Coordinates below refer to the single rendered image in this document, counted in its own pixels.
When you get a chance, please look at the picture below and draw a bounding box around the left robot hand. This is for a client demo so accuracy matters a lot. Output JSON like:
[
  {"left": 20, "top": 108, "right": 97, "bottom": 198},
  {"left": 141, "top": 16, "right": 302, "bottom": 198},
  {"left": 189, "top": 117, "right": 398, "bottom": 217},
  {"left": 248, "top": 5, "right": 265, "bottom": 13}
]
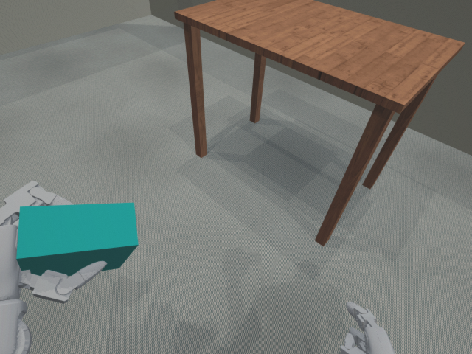
[{"left": 0, "top": 181, "right": 107, "bottom": 304}]

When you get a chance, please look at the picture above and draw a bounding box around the left robot forearm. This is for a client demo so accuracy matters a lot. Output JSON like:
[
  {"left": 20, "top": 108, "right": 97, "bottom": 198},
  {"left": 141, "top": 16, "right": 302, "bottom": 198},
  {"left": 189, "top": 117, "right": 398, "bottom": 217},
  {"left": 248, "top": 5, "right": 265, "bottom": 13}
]
[{"left": 0, "top": 299, "right": 32, "bottom": 354}]

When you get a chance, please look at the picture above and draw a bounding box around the right robot hand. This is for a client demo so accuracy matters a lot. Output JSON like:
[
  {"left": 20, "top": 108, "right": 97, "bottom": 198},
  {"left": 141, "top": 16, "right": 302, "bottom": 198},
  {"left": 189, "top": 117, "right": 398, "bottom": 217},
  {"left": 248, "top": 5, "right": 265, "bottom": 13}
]
[{"left": 340, "top": 302, "right": 395, "bottom": 354}]

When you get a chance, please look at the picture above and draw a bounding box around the table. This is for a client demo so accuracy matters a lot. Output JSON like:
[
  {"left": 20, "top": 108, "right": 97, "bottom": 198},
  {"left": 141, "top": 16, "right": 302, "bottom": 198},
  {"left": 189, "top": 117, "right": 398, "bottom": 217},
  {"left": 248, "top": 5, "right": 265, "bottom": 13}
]
[{"left": 174, "top": 0, "right": 465, "bottom": 246}]

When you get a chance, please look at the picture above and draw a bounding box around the sponge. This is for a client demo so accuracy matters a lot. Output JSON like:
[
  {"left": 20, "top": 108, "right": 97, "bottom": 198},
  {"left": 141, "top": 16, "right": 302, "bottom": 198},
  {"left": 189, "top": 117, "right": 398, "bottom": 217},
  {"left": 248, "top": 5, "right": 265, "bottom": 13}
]
[{"left": 16, "top": 203, "right": 138, "bottom": 276}]

